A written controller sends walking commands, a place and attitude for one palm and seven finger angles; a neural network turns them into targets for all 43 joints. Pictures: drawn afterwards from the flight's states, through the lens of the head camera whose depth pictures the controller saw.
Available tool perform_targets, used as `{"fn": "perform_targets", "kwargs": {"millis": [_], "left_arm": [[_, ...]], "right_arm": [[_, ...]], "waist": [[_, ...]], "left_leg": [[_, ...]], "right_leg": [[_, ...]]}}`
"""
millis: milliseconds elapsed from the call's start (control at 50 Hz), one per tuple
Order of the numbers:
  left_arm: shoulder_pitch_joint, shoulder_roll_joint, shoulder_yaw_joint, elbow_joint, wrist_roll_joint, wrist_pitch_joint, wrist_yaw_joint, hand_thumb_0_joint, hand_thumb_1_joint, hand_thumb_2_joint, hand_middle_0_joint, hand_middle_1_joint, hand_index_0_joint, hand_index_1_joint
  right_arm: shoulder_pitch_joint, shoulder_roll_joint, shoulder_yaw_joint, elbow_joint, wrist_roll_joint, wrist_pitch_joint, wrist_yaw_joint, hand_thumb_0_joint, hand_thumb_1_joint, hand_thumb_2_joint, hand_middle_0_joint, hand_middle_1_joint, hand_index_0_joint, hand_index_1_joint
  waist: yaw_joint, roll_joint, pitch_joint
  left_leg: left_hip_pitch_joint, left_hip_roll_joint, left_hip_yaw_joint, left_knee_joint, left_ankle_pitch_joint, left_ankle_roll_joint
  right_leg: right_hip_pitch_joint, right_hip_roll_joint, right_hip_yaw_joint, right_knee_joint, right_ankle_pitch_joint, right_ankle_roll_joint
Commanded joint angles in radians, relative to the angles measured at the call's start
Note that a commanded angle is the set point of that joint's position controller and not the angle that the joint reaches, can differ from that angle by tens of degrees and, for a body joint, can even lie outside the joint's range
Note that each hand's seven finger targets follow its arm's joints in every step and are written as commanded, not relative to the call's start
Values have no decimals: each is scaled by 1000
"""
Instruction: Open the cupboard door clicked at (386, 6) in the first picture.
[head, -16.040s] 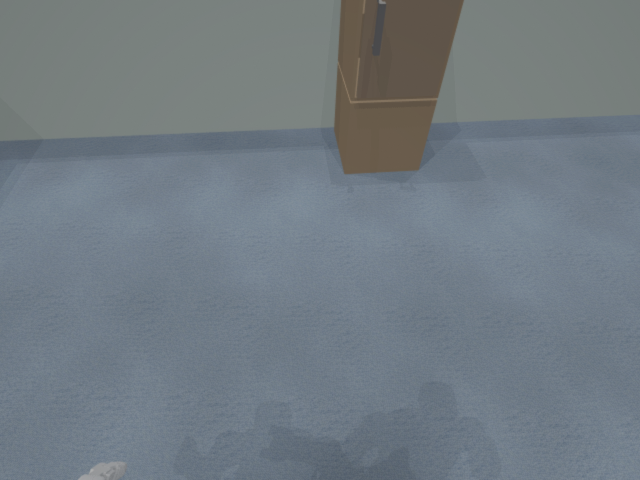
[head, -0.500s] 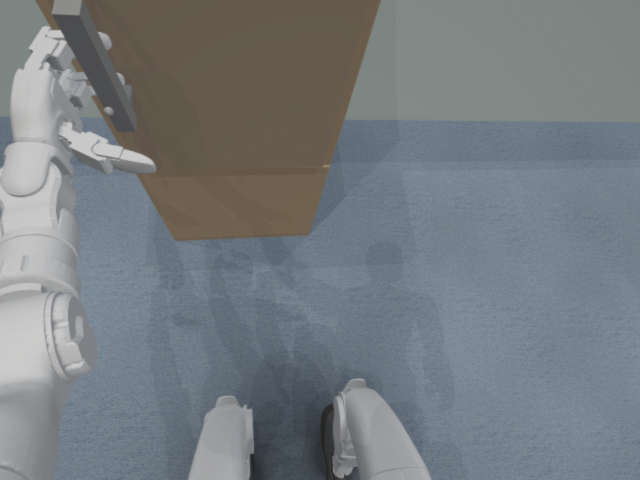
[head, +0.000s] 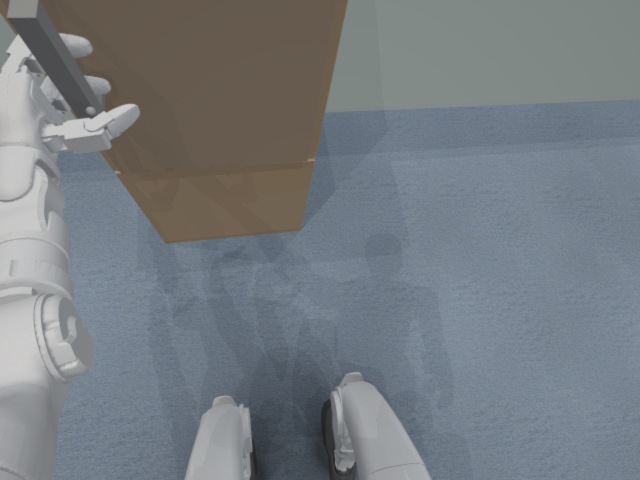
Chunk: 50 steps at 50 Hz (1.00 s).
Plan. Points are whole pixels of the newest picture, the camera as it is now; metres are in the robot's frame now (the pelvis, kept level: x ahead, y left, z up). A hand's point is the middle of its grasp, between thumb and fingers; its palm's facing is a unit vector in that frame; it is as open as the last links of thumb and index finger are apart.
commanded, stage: close the thumb around the handle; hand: left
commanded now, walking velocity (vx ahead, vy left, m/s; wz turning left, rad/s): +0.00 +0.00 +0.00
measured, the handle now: (70, 64) +0.59 +0.23 +0.05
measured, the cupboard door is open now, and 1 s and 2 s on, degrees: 0 24 51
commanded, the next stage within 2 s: pull the door open along its arc in 0.30 s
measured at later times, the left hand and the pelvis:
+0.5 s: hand (91, 109) +0.54 +0.21 +0.05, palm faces +0.04 -1.00 -0.03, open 6.0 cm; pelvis -0.01 +0.00 +0.00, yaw +0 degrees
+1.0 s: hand (142, 196) +0.42 +0.15 +0.05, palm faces +0.27 -0.96 +0.09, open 6.3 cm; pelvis +0.03 +0.01 +0.03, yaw +0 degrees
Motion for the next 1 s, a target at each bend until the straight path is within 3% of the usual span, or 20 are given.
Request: {"fn": "perform_targets", "kwargs": {"millis": [0,80,120,220,260,280,320,380,460,520,560,660,780,800,820,840,880,900,940,980], "left_arm": [[-434,222,-6,-197,-4,-74,-12,0,676,804,-384,-1326,-384,-1326],[-465,242,2,-199,-2,-68,-10,0,900,900,-400,-1350,-400,-1350],[-447,259,15,-199,2,-64,-13,0,900,900,-400,-1350,-400,-1350],[-461,225,-10,-186,-3,-52,-15,0,900,900,-400,-1350,-400,-1350],[-463,269,17,-193,8,-57,-8,0,900,900,-400,-1350,-400,-1350],[-457,235,-9,-183,9,-52,-8,0,900,900,-400,-1350,-400,-1350],[-492,235,-16,-191,9,-48,-7,0,900,900,-400,-1350,-400,-1350],[-471,283,19,-170,13,-43,-9,0,900,900,-400,-1350,-400,-1350],[-369,257,25,-215,-10,-47,-26,0,900,900,-400,-1350,-400,-1350],[-272,229,20,-231,-25,-38,-32,0,900,900,-400,-1350,-400,-1350],[-216,220,25,-283,-37,-45,-34,0,900,900,-400,-1350,-400,-1350],[3,122,-6,-405,-79,-42,-29,0,900,900,-400,-1350,-400,-1350],[276,-89,-123,-584,-125,-41,6,0,900,900,-400,-1350,-400,-1350],[316,-134,-150,-620,-134,-44,17,0,900,900,-400,-1350,-400,-1350],[349,-166,-27,-698,-194,-48,168,0,900,900,-400,-1350,-400,-1350],[423,-258,-119,-707,-164,-47,251,0,900,900,-400,-1350,-400,-1350],[485,-363,-186,-774,-130,-50,382,0,900,900,-400,-1350,-400,-1350],[496,-398,-210,-817,-110,-58,443,0,900,900,-400,-1350,-400,-1350],[580,-437,-236,-885,-55,-69,557,0,900,900,-400,-1350,-400,-1350],[645,-528,-314,-905,20,-66,662,0,900,900,-400,-1350,-400,-1350]], "right_arm": [[198,-199,-63,-29,0,-15,-20,0,-900,-900,200,300,200,300],[206,-206,-64,-24,-3,-16,-25,0,-900,-900,200,300,200,300],[207,-205,-65,-27,-3,-16,-25,0,-900,-900,200,300,200,300],[204,-204,-64,-28,-2,-14,-24,0,-900,-900,200,300,200,300],[211,-207,-62,-29,-5,-14,-25,0,-900,-900,200,300,200,300],[206,-202,-61,-30,-3,-14,-22,0,-900,-900,200,300,200,300],[205,-202,-60,-27,-4,-15,-24,0,-900,-900,200,300,200,300],[205,-204,-56,-32,-3,-16,-26,0,-900,-900,200,300,200,300],[197,-199,-60,-52,2,-17,-20,0,-900,-900,200,300,200,300],[184,-195,-62,-67,9,-15,-16,0,-900,-900,200,300,200,300],[178,-196,-67,-78,12,-15,-13,0,-900,-900,200,300,200,300],[152,-182,-82,-111,27,-20,-2,0,-900,-900,200,300,200,300],[99,-157,-102,-142,43,-38,11,0,-900,-900,200,300,200,300],[91,-153,-105,-146,44,-44,13,0,-900,-900,200,300,200,300],[61,-135,-108,-165,33,-55,15,0,-900,-900,200,300,200,300],[50,-128,-105,-162,29,-67,24,0,-900,-900,200,300,200,300],[38,-116,-108,-157,15,-74,41,0,-900,-900,200,300,200,300],[33,-112,-112,-155,6,-77,46,0,-900,-900,200,300,200,300],[14,-102,-115,-168,-9,-80,53,0,-900,-900,200,300,200,300],[-14,-83,-112,-170,-22,-76,61,0,-900,-900,200,300,200,300]], "waist": [[-22,179,-540],[-32,174,-565],[-19,182,-590],[-32,186,-558],[-21,188,-579],[-28,194,-568],[-41,170,-552],[-32,166,-561],[4,183,-609],[25,147,-582],[43,152,-613],[82,101,-597],[112,60,-520],[111,28,-507],[180,48,-503],[165,45,-481],[163,39,-456],[158,17,-464],[181,0,-484],[189,14,-446]], "left_leg": [[388,-19,-38,-137,465,11],[392,-19,-40,-127,473,15],[392,-20,-40,-124,490,12],[385,-19,-40,-123,466,13],[391,-19,-43,-121,486,12],[387,-21,-39,-121,476,13],[360,-20,-37,-120,443,19],[336,-22,-30,-115,436,21],[377,-23,-26,-127,486,15],[363,-23,-17,-145,474,14],[397,-22,-17,-153,510,12],[406,-28,1,-192,542,9],[426,-33,26,-234,554,2],[427,-32,26,-240,561,2],[407,-35,31,-254,567,-11],[425,-28,22,-261,577,-22],[443,-23,28,-265,615,-34],[455,-21,29,-262,632,-37],[446,-26,37,-257,648,-36],[444,-28,38,-268,642,-39]], "right_leg": [[269,33,11,-96,290,-26],[265,31,15,-94,296,-24],[289,30,15,-89,315,-27],[252,32,12,-93,287,-25],[266,31,13,-86,301,-27],[258,31,13,-89,295,-26],[266,31,16,-94,284,-23],[289,31,21,-92,291,-23],[325,32,19,-87,334,-26],[357,33,18,-96,338,-25],[370,33,16,-94,360,-26],[448,34,12,-117,411,-25],[482,29,4,-144,427,-23],[493,28,-1,-145,437,-22],[506,24,-12,-143,425,-23],[477,26,-23,-140,398,-23],[476,23,-27,-137,409,-27],[488,21,-27,-136,426,-29],[531,18,-20,-128,468,-36],[532,11,-22,-125,463,-40]]}}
